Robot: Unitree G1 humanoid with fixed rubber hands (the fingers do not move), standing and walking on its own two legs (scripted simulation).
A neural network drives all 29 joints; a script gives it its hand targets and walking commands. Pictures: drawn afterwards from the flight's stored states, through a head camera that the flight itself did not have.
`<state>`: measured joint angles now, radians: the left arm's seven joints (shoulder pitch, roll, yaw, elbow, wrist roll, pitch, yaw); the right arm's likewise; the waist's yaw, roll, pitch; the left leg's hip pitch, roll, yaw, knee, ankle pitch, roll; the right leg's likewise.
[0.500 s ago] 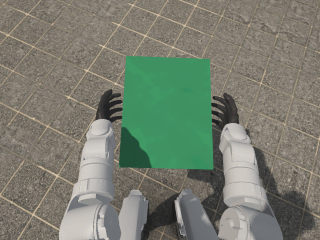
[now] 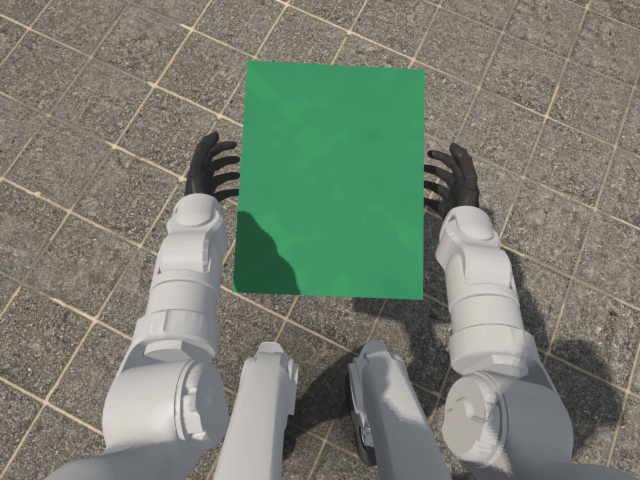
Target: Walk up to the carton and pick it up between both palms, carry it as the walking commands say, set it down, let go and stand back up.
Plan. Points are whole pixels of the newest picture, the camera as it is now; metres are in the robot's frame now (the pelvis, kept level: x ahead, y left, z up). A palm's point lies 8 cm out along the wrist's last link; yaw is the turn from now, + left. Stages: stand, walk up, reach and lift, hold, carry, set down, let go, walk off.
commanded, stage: set down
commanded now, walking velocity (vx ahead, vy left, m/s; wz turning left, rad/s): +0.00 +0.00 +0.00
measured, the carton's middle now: (328, 193) +0.50 -0.01 -0.16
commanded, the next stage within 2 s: none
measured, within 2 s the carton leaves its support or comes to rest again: neither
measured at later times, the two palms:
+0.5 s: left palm (220, 201) +0.49 +0.15 -0.17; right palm (434, 212) +0.46 -0.17 -0.16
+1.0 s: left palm (231, 206) +0.51 +0.15 -0.26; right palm (415, 216) +0.49 -0.17 -0.25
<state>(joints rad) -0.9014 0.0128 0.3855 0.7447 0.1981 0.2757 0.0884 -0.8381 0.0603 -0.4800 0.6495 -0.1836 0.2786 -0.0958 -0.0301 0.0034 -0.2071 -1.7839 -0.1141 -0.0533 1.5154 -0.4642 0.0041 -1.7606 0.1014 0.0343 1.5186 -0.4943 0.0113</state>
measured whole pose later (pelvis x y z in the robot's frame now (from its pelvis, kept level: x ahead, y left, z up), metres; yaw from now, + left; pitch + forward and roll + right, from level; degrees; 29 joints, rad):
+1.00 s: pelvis -0.03 +0.00 -0.13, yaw -1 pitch +46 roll -2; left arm -1.28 0.18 0.33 0.87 0.12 0.28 0.11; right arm -1.20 -0.07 -0.46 0.73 -0.10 0.28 -0.12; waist -0.03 0.00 0.04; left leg -2.24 -0.13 -0.02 1.95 -0.51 0.00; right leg -2.21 0.13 0.02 1.96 -0.55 0.04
